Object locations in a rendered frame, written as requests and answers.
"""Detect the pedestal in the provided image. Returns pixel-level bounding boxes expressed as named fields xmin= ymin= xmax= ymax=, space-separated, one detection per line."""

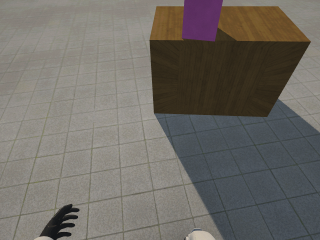
xmin=149 ymin=6 xmax=311 ymax=117

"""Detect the robot left hand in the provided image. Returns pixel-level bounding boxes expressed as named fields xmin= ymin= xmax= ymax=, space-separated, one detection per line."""
xmin=39 ymin=204 xmax=80 ymax=240

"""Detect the robot right shin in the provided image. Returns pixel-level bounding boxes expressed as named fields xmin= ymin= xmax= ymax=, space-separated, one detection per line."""
xmin=190 ymin=228 xmax=202 ymax=234

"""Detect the robot right thigh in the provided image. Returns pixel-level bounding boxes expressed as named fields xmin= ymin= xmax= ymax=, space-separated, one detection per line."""
xmin=185 ymin=230 xmax=216 ymax=240

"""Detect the carton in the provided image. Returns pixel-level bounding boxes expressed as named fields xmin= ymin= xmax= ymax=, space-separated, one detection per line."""
xmin=182 ymin=0 xmax=223 ymax=42

